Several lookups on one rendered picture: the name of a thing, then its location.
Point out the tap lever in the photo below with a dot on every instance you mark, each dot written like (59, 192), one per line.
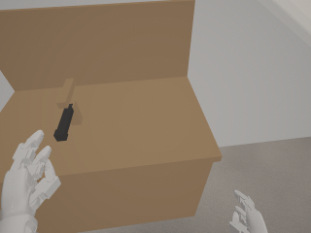
(61, 133)

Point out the left robot hand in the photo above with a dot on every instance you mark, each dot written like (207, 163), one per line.
(17, 196)

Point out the counter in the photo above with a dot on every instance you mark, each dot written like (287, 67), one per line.
(139, 148)

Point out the right robot hand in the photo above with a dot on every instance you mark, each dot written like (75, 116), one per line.
(252, 220)

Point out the left robot forearm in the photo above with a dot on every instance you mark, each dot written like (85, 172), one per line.
(20, 223)

